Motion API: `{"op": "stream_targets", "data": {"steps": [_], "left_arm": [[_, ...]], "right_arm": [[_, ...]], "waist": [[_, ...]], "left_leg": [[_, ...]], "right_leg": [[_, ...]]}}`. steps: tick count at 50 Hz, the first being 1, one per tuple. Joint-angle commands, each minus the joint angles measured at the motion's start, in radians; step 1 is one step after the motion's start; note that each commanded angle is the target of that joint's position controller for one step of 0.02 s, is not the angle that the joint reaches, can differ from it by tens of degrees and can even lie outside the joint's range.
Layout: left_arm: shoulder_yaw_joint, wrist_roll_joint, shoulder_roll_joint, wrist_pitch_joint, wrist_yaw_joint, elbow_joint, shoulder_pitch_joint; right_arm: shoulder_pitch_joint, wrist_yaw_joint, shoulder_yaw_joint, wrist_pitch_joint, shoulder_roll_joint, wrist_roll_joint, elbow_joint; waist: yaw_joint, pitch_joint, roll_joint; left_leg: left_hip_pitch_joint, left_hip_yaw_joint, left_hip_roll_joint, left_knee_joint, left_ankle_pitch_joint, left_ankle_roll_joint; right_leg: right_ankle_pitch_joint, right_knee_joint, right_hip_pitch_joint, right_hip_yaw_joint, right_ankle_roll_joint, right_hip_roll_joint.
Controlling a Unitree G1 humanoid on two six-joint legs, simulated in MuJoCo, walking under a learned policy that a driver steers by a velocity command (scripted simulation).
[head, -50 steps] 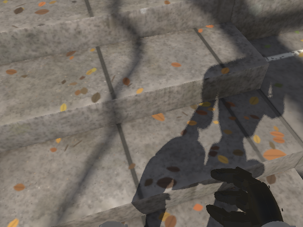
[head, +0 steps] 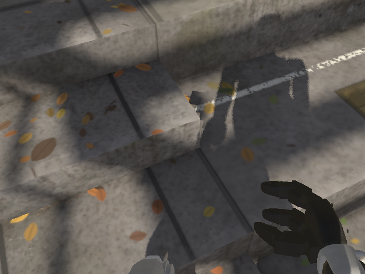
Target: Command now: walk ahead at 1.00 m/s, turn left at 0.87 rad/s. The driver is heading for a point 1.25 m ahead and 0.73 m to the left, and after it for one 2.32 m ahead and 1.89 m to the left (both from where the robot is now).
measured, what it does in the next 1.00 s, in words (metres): climbs, turning left: left foot 0.15 m higher, then right foot 0.15 m higher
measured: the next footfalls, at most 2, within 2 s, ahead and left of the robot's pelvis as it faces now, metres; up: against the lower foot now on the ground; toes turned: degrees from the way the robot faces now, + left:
left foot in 0.04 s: +0.21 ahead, +0.05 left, +0.15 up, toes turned +4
right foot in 0.42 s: +0.65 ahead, -0.01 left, +0.30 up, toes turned +24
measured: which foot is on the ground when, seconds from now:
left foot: up 0.00-0.02, down 0.04-0.42, up 0.44-0.84, down 0.86-1.00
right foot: down 0.00-0.02, up 0.04-0.40, down 0.42-0.86, up 0.88-1.00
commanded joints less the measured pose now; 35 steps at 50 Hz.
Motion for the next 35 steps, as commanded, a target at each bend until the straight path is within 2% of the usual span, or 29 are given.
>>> {"op": "stream_targets", "data": {"steps": [1,2,3,4,5,7,8,9,10,11,13,15,16,17,18,19,20,21,22,23,24,25,26,28,29,30,32,34,35], "left_arm": [[0.093,-0.044,0.401,-0.008,0.013,-0.224,-0.255],[0.098,-0.043,0.361,0.004,-0.013,-0.271,-0.284],[0.055,0.014,0.154,-0.004,-0.052,-0.293,-0.337],[0.034,0.048,0.057,-0.032,-0.084,-0.467,-0.317],[0.027,0.092,0.077,-0.057,-0.097,-0.495,-0.306],[0.014,0.08,0.041,-0.066,-0.08,-0.506,-0.364],[-0.002,0.082,0.015,-0.051,-0.066,-0.539,-0.411],[-0.014,0.082,-0.005,-0.032,-0.053,-0.571,-0.453],[-0.037,0.1,-0.044,-0.009,-0.038,-0.591,-0.455],[-0.043,0.102,-0.035,0.007,-0.027,-0.596,-0.455],[-0.051,0.096,-0.031,0.006,-0.006,-0.672,-0.63],[-0.076,0.095,-0.088,0.006,-0.002,-0.757,-0.792],[-0.096,0.099,-0.105,0.003,-0.001,-0.788,-0.837],[-0.103,0.104,-0.087,0.017,-0.015,-0.806,-0.827],[-0.089,0.062,-0.075,0.012,-0.014,-0.762,-0.716],[-0.063,0.038,-0.057,0.018,-0.002,-0.711,-0.569],[-0.004,0.005,0.037,0.039,0.014,-0.675,-0.306],[0.057,0.011,0.143,0.05,0.025,-0.591,-0.076],[0.09,0.024,0.232,0.042,0.027,-0.518,-0.043],[0.1,0.041,0.269,0.043,0.035,-0.51,-0.167],[0.095,0.048,0.187,0.028,0.025,-0.529,-0.319],[0.065,0.03,0.062,0.013,0.015,-0.476,-0.346],[0.047,0.035,-0.013,-0.001,0.002,-0.4,-0.309],[0.038,0.043,-0.049,-0.028,-0.017,-0.231,-0.204],[0.039,0.049,-0.057,-0.037,-0.038,-0.16,-0.15],[0.035,0.045,-0.065,-0.047,-0.046,-0.139,-0.142],[0.027,0.052,-0.054,-0.067,-0.049,-0.107,-0.187],[0.038,0.057,0.027,-0.08,-0.046,-0.065,-0.159],[0.036,0.057,0.034,-0.079,-0.045,-0.045,-0.138]], "right_arm": [[0.56,-0.006,-0.087,0.003,-0.201,0.026,0.109],[0.585,-0.012,-0.124,-0.005,-0.271,0.031,0.122],[0.448,-0.014,-0.146,-0.016,-0.306,0.029,0.136],[0.35,-0.02,-0.165,-0.001,-0.408,0.008,0.124],[0.336,-0.028,-0.16,-0.008,-0.368,0.014,0.106],[0.398,-0.04,-0.137,-0.032,-0.26,-0.004,0.188],[0.399,-0.047,-0.127,-0.048,-0.227,-0.011,0.213],[0.426,-0.044,-0.119,-0.066,-0.218,-0.019,0.248],[0.448,-0.035,-0.118,-0.077,-0.228,-0.008,0.283],[0.447,-0.033,-0.119,-0.085,-0.249,0.0,0.279],[0.48,-0.03,-0.104,-0.119,-0.237,-0.001,0.296],[0.632,-0.045,-0.104,-0.132,-0.247,-0.034,0.351],[0.659,-0.048,-0.11,-0.126,-0.251,-0.017,0.365],[0.616,-0.061,-0.123,-0.105,-0.277,0.001,0.333],[0.491,-0.057,-0.123,-0.101,-0.261,0.012,0.275],[0.549,-0.055,-0.135,-0.112,-0.301,0.036,0.278],[0.436,-0.036,-0.175,-0.137,-0.417,0.039,0.246],[0.339,-0.012,-0.198,-0.169,-0.453,0.035,0.212],[0.261,0.019,-0.17,-0.202,-0.295,0.006,0.186],[0.292,0.028,-0.138,-0.196,-0.184,0.005,0.095],[0.344,0.014,-0.137,-0.181,-0.195,-0.022,0.1],[0.347,0.012,-0.128,-0.155,-0.17,-0.045,0.115],[0.311,0.014,-0.107,-0.129,-0.12,-0.057,0.099],[0.205,0.015,-0.067,-0.082,-0.034,-0.053,0.049],[0.211,0.016,-0.043,-0.065,0.031,-0.033,0.028],[0.21,0.018,-0.035,-0.051,0.023,-0.013,0.025],[0.062,0.002,-0.036,-0.029,-0.001,-0.002,-0.027],[-0.051,-0.03,-0.033,-0.015,-0.001,-0.012,-0.087],[-0.113,-0.044,-0.033,-0.007,0.001,-0.019,-0.096]], "waist": [[-0.327,-0.294,-0.224],[-0.336,-0.306,-0.189],[-0.22,-0.122,0.004],[-0.052,-0.193,0.279],[-0.044,-0.204,0.104],[-0.01,0.027,-0.059],[-0.002,0.04,-0.079],[-0.007,0.027,-0.028],[0.022,0.022,-0.044],[0.026,0.041,-0.062],[0.008,0.161,-0.105],[-0.068,0.156,0.016],[-0.069,0.139,-0.007],[-0.063,0.067,-0.075],[0.009,-0.003,-0.075],[0.065,-0.24,-0.046],[0.241,-0.388,0.118],[0.383,-0.502,0.082],[0.349,-0.465,-0.203],[0.192,-0.497,-0.457],[0.099,-0.387,-0.295],[0.05,-0.244,-0.119],[0.029,-0.128,0.02],[0.013,0.011,0.046],[-0.015,0.04,-0.019],[-0.025,0.07,-0.018],[-0.05,0.163,0.014],[-0.07,0.199,-0.01],[-0.054,0.215,-0.02]], "left_leg": [[0.966,0.098,-0.138,-0.23,-0.107,-0.01],[1.059,-0.054,-0.174,-0.484,-0.216,0.035],[1.02,-0.367,-0.116,-0.762,-0.159,0.093],[1.156,-0.951,0.051,-1.088,-0.04,0.213],[1.139,-1.106,0.104,-1.215,-0.221,0.202],[0.91,-1.03,0.092,-1.225,-0.048,0.166],[0.844,-0.934,0.058,-1.181,0.056,0.182],[0.85,-0.894,0.05,-1.2,0.084,0.191],[0.844,-0.795,0.031,-1.181,0.153,0.167],[0.83,-0.736,0.031,-1.185,0.187,0.164],[0.746,-0.643,0.003,-1.241,0.319,0.107],[0.908,-0.718,0.055,-1.294,0.415,0.134],[0.929,-0.672,0.043,-1.322,0.429,0.106],[0.818,-0.601,0.05,-1.479,0.588,0.108],[0.594,-0.502,0.005,-1.482,0.972,0.074],[0.515,-0.5,0.002,-1.312,1.467,0.054],[0.581,-0.547,0.042,-1.042,1.697,0.024],[0.734,-0.546,0.029,-0.731,1.765,-0.022],[0.691,-0.417,-0.121,-0.27,0.689,-0.082],[0.479,-0.374,-0.172,0.068,0.208,-0.123],[0.404,-0.323,-0.109,0.245,0.242,-0.115],[0.344,-0.282,-0.044,0.266,0.281,-0.094],[0.297,-0.269,0.0,0.328,0.277,-0.07],[0.138,-0.26,0.016,0.532,0.176,-0.032],[0.029,-0.272,0.021,0.604,0.112,-0.015],[-0.005,-0.293,0.037,0.56,0.071,-0.019],[-0.046,-0.273,0.041,0.469,0.019,-0.031],[-0.119,-0.213,0.028,0.51,-0.045,-0.022],[-0.189,-0.178,0.005,0.566,-0.091,-0.003]], "right_leg": [[2.026,0.452,-0.289,0.052,-0.174,-0.203],[1.746,0.857,-0.334,0.093,-0.156,-0.151],[0.459,1.285,-0.632,0.2,-0.106,0.008],[0.127,1.603,-0.998,0.335,-0.041,0.177],[0.196,1.674,-1.06,0.438,-0.061,0.13],[0.153,1.704,-1.143,0.415,-0.049,0.117],[0.111,1.77,-1.171,0.425,-0.051,0.117],[0.021,1.908,-1.23,0.415,-0.06,0.129],[-0.022,1.929,-1.277,0.427,-0.071,0.104],[-0.12,1.855,-1.307,0.423,-0.067,0.077],[-0.238,1.63,-1.352,0.368,-0.063,0.036],[-0.326,1.754,-1.562,0.336,-0.071,0.038],[-0.354,1.596,-1.533,0.351,-0.092,0.031],[-0.225,1.298,-1.18,0.287,-0.094,0.032],[-0.081,1.042,-0.683,0.184,-0.092,0.084],[0.029,1.098,-0.226,0.163,-0.084,0.166],[-0.022,0.991,-0.024,0.319,-0.106,0.119],[-0.094,0.793,0.022,0.371,-0.125,0.117],[-0.113,0.619,0.042,0.556,-0.18,-0.051],[-0.066,0.277,-0.026,1.142,-0.255,-0.286],[-0.139,0.26,-0.115,1.171,-0.306,-0.301],[-0.304,0.293,-0.223,1.045,-0.287,-0.272],[-0.361,0.273,-0.326,0.947,-0.26,-0.263],[-0.24,0.232,-0.413,0.732,-0.2,-0.234],[-0.154,0.212,-0.396,0.637,-0.166,-0.232],[-0.054,0.178,-0.412,0.545,-0.148,-0.241],[0.078,0.056,-0.501,0.353,-0.096,-0.228],[0.223,-0.041,-0.472,0.235,-0.083,-0.231],[0.341,-0.061,-0.415,0.192,-0.085,-0.216]]}}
